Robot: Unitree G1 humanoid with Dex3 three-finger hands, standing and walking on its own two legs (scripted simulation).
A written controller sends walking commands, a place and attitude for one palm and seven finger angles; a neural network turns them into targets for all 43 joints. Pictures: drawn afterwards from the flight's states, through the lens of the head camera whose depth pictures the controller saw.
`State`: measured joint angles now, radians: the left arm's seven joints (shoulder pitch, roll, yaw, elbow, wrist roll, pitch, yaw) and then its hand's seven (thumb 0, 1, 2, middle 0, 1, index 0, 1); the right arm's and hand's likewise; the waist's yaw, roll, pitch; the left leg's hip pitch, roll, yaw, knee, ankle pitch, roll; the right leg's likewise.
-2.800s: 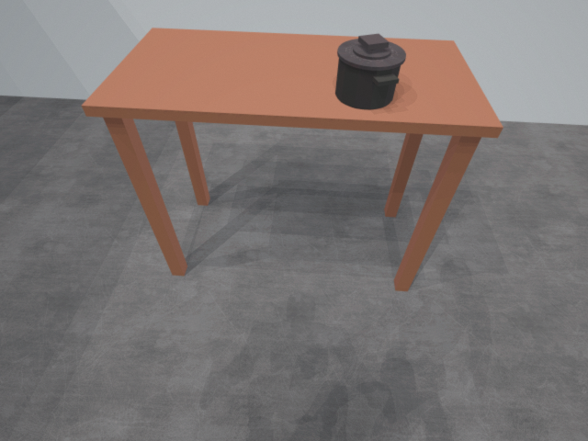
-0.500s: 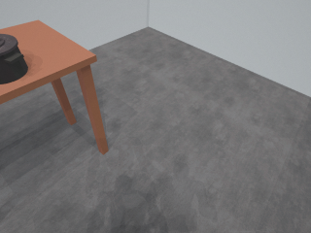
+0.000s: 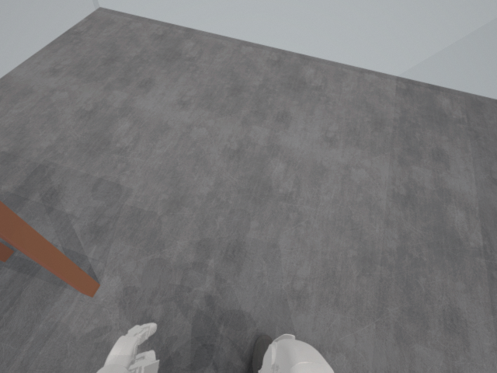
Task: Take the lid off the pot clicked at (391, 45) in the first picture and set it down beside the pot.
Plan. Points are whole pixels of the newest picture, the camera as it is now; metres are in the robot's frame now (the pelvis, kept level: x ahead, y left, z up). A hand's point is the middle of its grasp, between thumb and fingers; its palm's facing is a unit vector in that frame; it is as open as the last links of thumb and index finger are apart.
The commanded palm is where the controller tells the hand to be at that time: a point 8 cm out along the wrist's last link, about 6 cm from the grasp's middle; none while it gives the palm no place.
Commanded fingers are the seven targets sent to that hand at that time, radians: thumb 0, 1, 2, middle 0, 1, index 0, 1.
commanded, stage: turn to face it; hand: left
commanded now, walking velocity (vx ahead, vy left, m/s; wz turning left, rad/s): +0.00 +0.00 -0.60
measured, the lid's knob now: out of the picture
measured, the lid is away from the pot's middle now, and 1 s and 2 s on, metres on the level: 0.00 0.00 0.00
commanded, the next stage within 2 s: none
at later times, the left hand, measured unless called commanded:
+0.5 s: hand (127, 355) +0.17 +0.22 -0.17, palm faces +0.20 -0.97 -0.16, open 7.3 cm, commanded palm none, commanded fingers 0.00 0.90 0.90 -0.20 -0.30 -0.20 -0.30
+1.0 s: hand (136, 360) +0.16 +0.19 -0.12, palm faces +0.44 -0.85 -0.30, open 7.3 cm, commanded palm none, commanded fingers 0.00 0.90 0.90 -0.20 -0.30 -0.20 -0.30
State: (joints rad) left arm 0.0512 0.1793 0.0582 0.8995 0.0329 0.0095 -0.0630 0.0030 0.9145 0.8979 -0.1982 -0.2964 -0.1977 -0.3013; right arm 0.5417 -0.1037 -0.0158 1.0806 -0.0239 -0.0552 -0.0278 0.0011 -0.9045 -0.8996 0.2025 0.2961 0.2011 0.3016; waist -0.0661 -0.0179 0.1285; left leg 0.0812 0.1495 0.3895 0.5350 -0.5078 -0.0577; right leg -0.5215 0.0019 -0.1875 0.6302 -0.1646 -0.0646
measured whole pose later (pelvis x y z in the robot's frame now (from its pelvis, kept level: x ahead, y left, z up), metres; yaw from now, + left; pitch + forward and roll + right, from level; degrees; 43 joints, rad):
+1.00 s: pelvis +0.15 -0.04 +0.01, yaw +25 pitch -1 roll +1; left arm 0.19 0.18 0.05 0.88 0.02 0.01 0.03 0.00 0.91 0.90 -0.20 -0.30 -0.20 -0.30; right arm 0.20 -0.28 -0.10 0.94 -0.03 0.07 0.00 0.00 -0.91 -0.90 0.20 0.30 0.20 0.30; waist -0.02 0.06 0.05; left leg -0.51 -0.02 -0.06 1.06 -0.45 -0.04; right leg -0.26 -0.05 -0.09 0.57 -0.30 -0.01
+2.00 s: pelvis +0.15 -0.05 +0.02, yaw +59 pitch +0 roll +2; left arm 0.22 0.17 0.04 0.88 0.03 0.01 0.02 0.00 0.91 0.90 -0.21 -0.30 -0.21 -0.30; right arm 0.18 -0.26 -0.08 0.94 -0.02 0.08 0.02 0.00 -0.91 -0.90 0.20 0.30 0.20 0.30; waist -0.01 0.01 0.08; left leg -0.42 0.02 0.01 0.95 -0.45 -0.06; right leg -0.21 -0.11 -0.14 0.51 -0.30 0.00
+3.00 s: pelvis +0.18 +0.14 +0.00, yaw +70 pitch +0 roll +0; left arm 0.52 0.08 0.03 1.16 0.02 -0.05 0.02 0.00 0.91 0.90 -0.21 -0.30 -0.20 -0.30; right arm 0.13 -0.16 -0.03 1.00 -0.03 -0.04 0.02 0.00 -0.91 -0.90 0.20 0.30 0.20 0.30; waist 0.06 0.01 0.06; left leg -0.39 0.02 0.11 0.58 -0.20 0.04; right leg -0.01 -0.10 -0.13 0.57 -0.49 0.03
